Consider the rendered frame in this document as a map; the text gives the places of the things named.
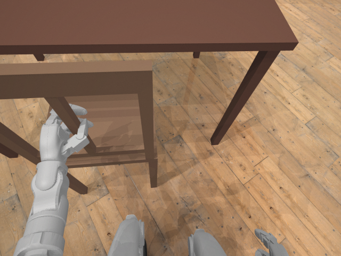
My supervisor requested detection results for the left robot thigh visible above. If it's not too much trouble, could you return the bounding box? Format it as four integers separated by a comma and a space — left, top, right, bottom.
107, 219, 144, 256

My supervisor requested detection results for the left robot hand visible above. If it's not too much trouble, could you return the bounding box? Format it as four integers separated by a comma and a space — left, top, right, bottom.
39, 103, 94, 164

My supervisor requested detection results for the table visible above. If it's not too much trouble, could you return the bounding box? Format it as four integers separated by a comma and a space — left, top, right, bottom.
0, 0, 299, 158

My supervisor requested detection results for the chair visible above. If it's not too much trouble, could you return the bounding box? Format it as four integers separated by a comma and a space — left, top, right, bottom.
0, 60, 158, 194

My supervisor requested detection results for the robot right shin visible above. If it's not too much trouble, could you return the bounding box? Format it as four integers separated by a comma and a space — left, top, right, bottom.
194, 229, 205, 233

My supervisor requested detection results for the left robot forearm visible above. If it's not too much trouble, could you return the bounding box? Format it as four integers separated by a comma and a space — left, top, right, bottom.
13, 160, 69, 256

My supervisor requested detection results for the right robot hand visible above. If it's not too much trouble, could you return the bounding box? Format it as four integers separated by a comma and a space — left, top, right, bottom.
255, 229, 289, 256

